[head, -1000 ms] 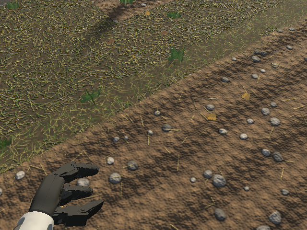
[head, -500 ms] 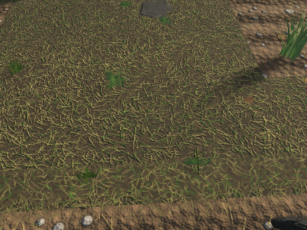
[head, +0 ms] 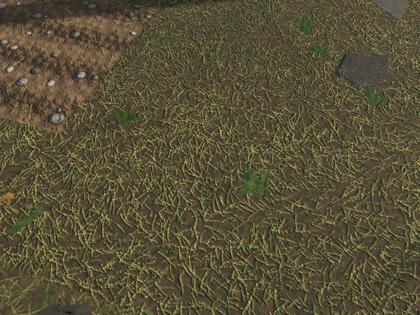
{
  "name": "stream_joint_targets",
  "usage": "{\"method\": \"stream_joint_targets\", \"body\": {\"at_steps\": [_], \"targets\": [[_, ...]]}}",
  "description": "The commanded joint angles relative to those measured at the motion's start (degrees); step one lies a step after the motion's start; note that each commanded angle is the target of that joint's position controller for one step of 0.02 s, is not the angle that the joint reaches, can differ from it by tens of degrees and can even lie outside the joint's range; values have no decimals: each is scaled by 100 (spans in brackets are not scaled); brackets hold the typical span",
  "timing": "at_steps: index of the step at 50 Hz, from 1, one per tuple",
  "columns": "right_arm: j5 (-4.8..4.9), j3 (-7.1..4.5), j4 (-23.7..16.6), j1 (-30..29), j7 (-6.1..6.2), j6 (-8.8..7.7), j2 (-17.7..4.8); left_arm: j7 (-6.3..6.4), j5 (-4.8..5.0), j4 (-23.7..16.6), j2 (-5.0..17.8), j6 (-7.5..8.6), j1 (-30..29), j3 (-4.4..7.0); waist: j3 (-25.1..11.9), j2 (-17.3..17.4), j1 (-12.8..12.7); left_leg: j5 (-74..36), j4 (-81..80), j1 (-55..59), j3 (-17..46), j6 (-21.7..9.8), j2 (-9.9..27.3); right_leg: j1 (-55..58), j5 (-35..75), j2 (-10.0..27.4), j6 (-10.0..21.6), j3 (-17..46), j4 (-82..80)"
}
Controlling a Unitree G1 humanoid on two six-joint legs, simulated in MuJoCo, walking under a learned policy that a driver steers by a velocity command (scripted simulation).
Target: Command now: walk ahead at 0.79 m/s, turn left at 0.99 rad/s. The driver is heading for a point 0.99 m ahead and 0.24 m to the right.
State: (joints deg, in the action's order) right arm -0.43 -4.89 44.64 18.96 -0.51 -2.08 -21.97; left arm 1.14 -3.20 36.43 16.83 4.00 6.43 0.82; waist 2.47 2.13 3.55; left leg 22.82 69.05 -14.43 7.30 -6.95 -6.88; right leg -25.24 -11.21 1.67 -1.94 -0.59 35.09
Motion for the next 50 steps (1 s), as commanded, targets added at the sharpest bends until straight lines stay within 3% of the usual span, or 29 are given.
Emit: {"method": "stream_joint_targets", "body": {"at_steps": [1,2,4,5,6,8,10,12,14,15,16,17,18,20,22,24,28,34,35,36,37,38,39,40,41,44,46,47,50], "targets": [[-143,46,-684,-688,-107,52,-247,19,-16,68,490,10,1012,235,-310,-327,-651,-490,681,-2740,-244,211,867,2578,127,1649,809,2003,-1865],[-163,57,-765,-561,-156,158,-128,15,46,225,462,69,1125,210,-260,-668,-474,-313,576,-2616,-301,327,927,2365,1777,1657,812,1461,-1713],[-239,152,-944,-759,-198,222,161,-118,212,558,325,233,1491,158,-199,-801,-405,-234,86,-2515,-291,403,789,2118,3903,1448,834,888,-1672],[437,135,-1021,-676,-78,132,258,-77,440,341,519,294,689,286,-173,-1106,-172,-240,-268,-2575,-130,480,921,2122,3670,1253,903,701,-1778],[401,218,-1084,-917,-65,67,249,-52,492,318,629,327,503,300,-130,-1002,-171,-457,-901,-2485,-198,547,869,1870,3735,1261,1016,587,-1951],[121,330,-1131,-1248,-149,-85,348,-29,495,379,892,315,355,358,-181,-687,-149,-1544,-2562,-1401,-562,561,765,1215,3716,937,1057,70,-2172],[6,337,-1155,-1630,-280,-222,274,-30,582,566,1185,322,800,457,-299,-656,-315,-2597,-3404,-654,-695,534,541,1273,3537,896,1068,207,-2210],[-44,257,-1133,-1737,-300,-291,1,-25,586,680,1378,310,975,526,-338,-611,-239,-2818,-3893,-546,-521,379,495,1787,3668,976,962,427,-1894],[-161,126,-910,-1234,-197,-330,-260,-21,601,717,1358,244,1002,522,-689,-591,109,-3404,-4436,302,-617,167,409,1997,4052,764,684,416,-960],[-230,31,-823,-906,-102,-316,-535,-26,558,663,1220,216,1097,473,-1016,-477,236,-4855,-4351,1261,-451,44,757,1509,3467,425,436,302,-47],[-425,-20,-821,-363,46,-236,-877,-47,369,430,779,191,1165,303,-1865,507,373,-8149,-3584,3006,733,-545,2296,18,275,-108,58,79,2069],[-428,87,-999,-443,64,-108,-639,-69,470,579,484,100,2213,192,-3322,1385,33,-9106,-3407,3950,2024,-1505,3651,-707,-3190,-439,-143,668,3859],[-207,108,-1099,-677,48,29,-381,-91,539,687,1075,-8,2201,368,-3268,687,67,-7941,-3621,3329,1573,-1463,3339,-803,-3045,-97,-202,939,4242],[41,154,-961,-1214,73,100,-37,20,572,534,946,-250,1532,424,-1843,123,-204,-5203,-4281,1973,789,-1045,2685,-1406,-2329,290,-366,477,3889],[-56,134,-896,-1718,85,117,16,132,528,505,764,-550,1663,448,-1067,505,-602,-3774,-4987,288,243,-862,2451,-784,-1910,427,-523,296,3780],[-130,74,-868,-1998,127,68,6,175,473,350,554,-680,1629,443,-858,597,-737,-3147,-5363,-364,-202,-849,2463,-488,-1489,492,-518,174,3441],[-76,-33,-743,-2139,273,29,-127,46,418,51,439,-674,1091,422,-977,432,-667,-2791,-5367,-303,-920,-662,2499,-32,-340,636,-220,93,2073],[207,-171,-477,-1957,211,142,-305,-197,398,-135,655,-769,887,572,-873,339,-714,-2158,-4521,255,-1465,-25,2608,784,-44,241,326,-457,177],[242,-151,-360,-1733,183,166,-138,-159,342,-83,782,-769,1029,652,-774,-6,-716,-1562,-3889,77,-1660,283,2336,1117,281,99,530,-327,-284],[112,-129,-278,-1399,153,225,42,-67,314,-109,1321,-732,1219,816,-460,-1338,-639,-252,-2404,-790,-2126,773,1716,1556,2300,758,931,910,-1082],[-107,-87,-659,-1614,179,249,116,-42,213,-352,2002,-631,1090,907,-421,-2603,-417,1609,-764,-2669,-1659,1231,749,2179,2969,1834,2038,3230,-1402],[-112,-125,-748,-2096,218,235,-84,-129,126,-399,1816,-473,1227,881,-1014,-1738,-828,1540,58,-2911,-564,1102,629,2230,2271,1912,2299,3401,-1637],[30,-143,-784,-2197,243,215,-100,-148,164,-386,1696,-354,1097,842,-934,-1342,-700,1017,107,-2998,-307,924,672,2186,1793,1648,2026,3036,-1678],[41,-164,-654,-2031,293,199,-100,-97,307,-423,1501,-331,764,810,-841,-937,-472,476,-98,-2999,-186,851,786,2087,1469,1346,1671,2654,-1578],[-14,-191,-593,-1941,330,191,-193,-28,419,-507,1282,-381,473,741,-831,-899,-360,148,-337,-2904,-126,857,830,1934,1457,1244,1489,2450,-1498],[3,-165,-502,-1822,266,136,-30,136,378,-703,1097,-505,307,683,-1134,-871,-254,-371,-864,-2263,-140,971,562,1686,1847,856,1341,2143,-1338],[85,-109,-480,-1842,153,65,75,175,487,-696,1103,-502,560,701,-1294,-773,-381,-665,-1837,-2060,-113,999,487,1730,-719,706,1365,2415,-1679],[123,-102,-512,-1923,86,19,78,171,510,-711,1182,-485,587,715,-1175,-967,-427,-649,-2243,-1951,-126,1011,429,1600,-1706,720,1410,2685,-1885],[193,-126,-569,-2074,-52,-169,-7,140,477,-707,1262,-426,650,725,-794,-1247,-489,-412,-3012,-1604,-86,968,342,1289,-2385,713,1468,3096,-2020]]}}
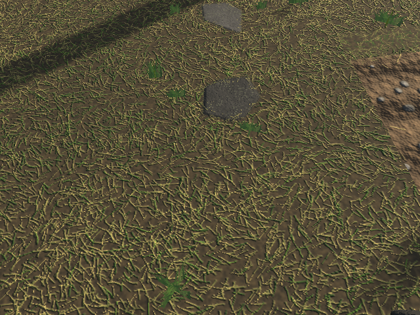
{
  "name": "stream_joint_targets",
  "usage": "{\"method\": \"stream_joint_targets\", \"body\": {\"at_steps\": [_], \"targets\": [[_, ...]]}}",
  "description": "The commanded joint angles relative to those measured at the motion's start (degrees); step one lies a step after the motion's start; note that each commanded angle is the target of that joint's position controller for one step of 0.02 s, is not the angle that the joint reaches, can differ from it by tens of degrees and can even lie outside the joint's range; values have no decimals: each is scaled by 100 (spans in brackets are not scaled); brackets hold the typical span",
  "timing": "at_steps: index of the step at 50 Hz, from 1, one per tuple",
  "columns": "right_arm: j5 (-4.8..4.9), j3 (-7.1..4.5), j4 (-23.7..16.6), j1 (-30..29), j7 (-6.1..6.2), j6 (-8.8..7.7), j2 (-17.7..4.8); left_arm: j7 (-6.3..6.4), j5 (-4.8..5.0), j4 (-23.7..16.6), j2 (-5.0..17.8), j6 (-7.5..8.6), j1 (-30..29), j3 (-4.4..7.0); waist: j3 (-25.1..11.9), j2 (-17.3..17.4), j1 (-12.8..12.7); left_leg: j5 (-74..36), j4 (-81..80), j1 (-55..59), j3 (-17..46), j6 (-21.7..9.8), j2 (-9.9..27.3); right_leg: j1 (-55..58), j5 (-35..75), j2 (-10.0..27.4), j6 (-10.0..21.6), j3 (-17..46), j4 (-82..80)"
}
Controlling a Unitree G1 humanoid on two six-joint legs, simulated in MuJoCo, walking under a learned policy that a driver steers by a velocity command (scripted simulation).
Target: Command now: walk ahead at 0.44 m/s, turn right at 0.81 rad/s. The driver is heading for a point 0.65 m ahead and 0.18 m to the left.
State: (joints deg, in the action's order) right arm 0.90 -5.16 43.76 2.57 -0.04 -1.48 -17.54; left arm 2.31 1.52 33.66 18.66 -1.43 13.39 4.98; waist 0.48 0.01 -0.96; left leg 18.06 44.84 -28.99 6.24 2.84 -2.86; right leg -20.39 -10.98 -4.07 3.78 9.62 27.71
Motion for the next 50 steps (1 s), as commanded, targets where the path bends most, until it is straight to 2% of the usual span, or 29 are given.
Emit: {"method": "stream_joint_targets", "body": {"at_steps": [1,5,6,7,8,9,10,11,13,15,19,22,24,25,26,27,28,29,30,32,35,39,42,44,46,47,48,49,50], "targets": [[63,-91,-419,-294,-132,-281,-449,6,-12,-423,992,140,-72,264,-605,-1095,-27,1,-718,-63,-82,-30,33,858,-2284,1327,867,1919,-1187],[41,21,-333,47,-203,-437,-273,-154,-83,-353,656,250,59,62,-399,-1094,-72,-353,-1126,881,-641,-296,286,281,-2445,1388,813,1602,-972],[-425,98,-181,486,-211,-190,-239,-352,-457,-289,910,163,51,117,-402,-1034,45,82,-1333,1352,-1031,-370,133,-17,-2892,1002,693,1392,-1079],[-427,80,-98,900,-191,-117,-289,-400,-482,-345,741,148,-228,72,-165,-808,363,42,-1518,1836,-1114,-472,122,-455,-2958,857,580,1173,-735],[-404,73,86,1598,-176,-132,-432,-376,-482,-453,459,165,-566,-14,-24,-193,700,609,-1868,2329,-528,-592,349,-1013,-2752,574,432,728,244],[-449,10,238,2383,-162,-187,-855,-319,-461,-634,-4,233,-938,-144,107,1142,956,2307,-2808,2672,1560,-940,1461,-1887,-2002,52,153,-273,2429],[-392,-141,110,2082,-227,-179,-1481,-339,-416,-1015,10,320,-873,-200,626,1668,582,3596,-4054,2927,4459,-1608,2286,-3613,-2024,-183,-40,-655,2939],[-315,-161,-40,1732,-241,-173,-1292,-341,-488,-895,345,402,-993,-150,789,735,450,3606,-4020,2939,4611,-1825,2404,-3815,-1232,345,-108,-359,3311],[-225,-99,-37,1779,-238,-207,-958,-386,-532,-669,589,479,-1008,-91,390,330,433,2195,-3592,2847,3016,-1570,1707,-3055,-596,561,-342,-452,3077],[-162,-41,143,2064,-155,-246,-785,-489,-540,-652,393,444,-1106,-158,325,717,498,1260,-3728,2494,2232,-1489,1201,-2310,-442,540,-527,-691,2612],[-166,-96,339,2448,-78,-195,-740,-563,-392,-762,39,426,-1705,-326,350,765,690,196,-3587,2411,1849,-1564,894,-1717,-248,267,-688,-993,1420],[-163,-150,442,2638,-72,-161,-777,-524,-325,-843,32,479,-2074,-351,347,936,787,-484,-3360,2275,1905,-1584,934,-1020,-243,86,-691,-1075,624],[-127,-174,403,2377,-76,-187,-831,-417,-274,-702,157,531,-1557,-293,103,951,401,-1853,-2932,1729,1837,-1396,952,457,-120,0,-563,-1036,134],[-79,-207,334,2131,-90,-235,-941,-312,-307,-425,361,558,-755,-193,-303,708,-47,-2863,-2164,1300,1602,-1219,747,1768,32,-53,-439,-1028,-88],[-23,-222,243,1913,-133,-314,-967,-172,-393,-138,754,586,285,-27,-900,290,-614,-2962,-792,522,1226,-1040,375,3313,-149,397,-252,-716,21],[95,-96,-5,1878,-127,-403,-498,-46,-544,-33,1340,577,1431,157,-1885,-713,-1139,-1100,1131,-647,610,-872,-92,4833,-2539,1992,71,992,-401],[129,42,-268,1973,-96,-351,-175,-47,-581,41,1554,512,1340,180,-2175,-1700,-813,1147,2295,-1464,151,-870,-264,4631,-4246,3052,356,3342,-1338],[-18,26,-184,1665,-52,-220,-381,-40,-568,22,964,484,697,64,-1120,-998,-533,510,2894,-1834,44,-932,245,3677,-3898,2890,384,3113,-1258],[-152,15,-184,1394,-111,-164,-423,-65,-514,43,527,494,496,-49,-542,-441,-466,131,2845,-1838,-82,-924,463,3054,-2984,2624,354,2191,-1237],[-274,42,-183,1237,-266,-44,-266,-98,-482,275,254,545,501,-140,63,-458,-243,-88,2686,-1750,-182,-843,740,2327,-1711,2153,251,925,-1589],[-287,137,-494,700,-429,149,-87,-191,-324,637,101,709,746,-173,494,-664,-97,-335,2737,-2204,-262,-769,942,2116,-313,2054,169,-79,-1840],[-259,263,-1001,-104,-571,157,-133,-208,-321,861,176,842,500,-167,777,-548,211,-1257,1864,-2012,-592,-783,925,1639,1387,1778,-14,-1568,-2195],[-327,416,-1173,-676,-667,74,-2,-168,-289,1099,333,857,726,-163,1068,-66,143,-1767,100,-518,-1512,-987,398,1119,3974,1484,-116,-2361,-2173],[-384,395,-896,59,-605,11,-116,-117,-243,1176,835,842,902,-70,438,-324,485,-1702,-297,826,-1727,-1097,-230,1419,6466,1572,-125,-2300,-1020],[-455,192,-192,2079,-438,-52,-564,-85,-176,1097,1055,743,639,-55,-731,-467,1400,-2275,-1006,3218,-1053,-1404,-330,1082,6169,1631,-135,-2194,1542],[161,-73,-357,1984,-241,-4,-1175,-73,7,972,1157,798,687,-6,-889,21,1366,-3251,-1194,4475,-151,-1464,366,25,2421,1059,-460,-1962,3125],[-9,-61,-581,1637,-63,0,-1801,-149,-296,850,437,857,1490,-230,-2051,1757,539,-7239,-406,6072,1740,-2215,2000,-1305,-2667,444,-680,-1518,5783],[-202,-46,-782,1664,-76,-2,-1522,-209,-32,787,887,933,1524,-209,-3656,852,834,-5987,-1188,6471,3085,-3013,2633,-1613,-2664,380,-672,-173,6469],[-187,-39,-758,1424,-124,-35,-1368,-177,142,678,1022,908,844,-155,-2936,-11,832,-5274,-1716,5487,2631,-2753,2287,-1543,-2190,630,-670,-219,6073]]}}
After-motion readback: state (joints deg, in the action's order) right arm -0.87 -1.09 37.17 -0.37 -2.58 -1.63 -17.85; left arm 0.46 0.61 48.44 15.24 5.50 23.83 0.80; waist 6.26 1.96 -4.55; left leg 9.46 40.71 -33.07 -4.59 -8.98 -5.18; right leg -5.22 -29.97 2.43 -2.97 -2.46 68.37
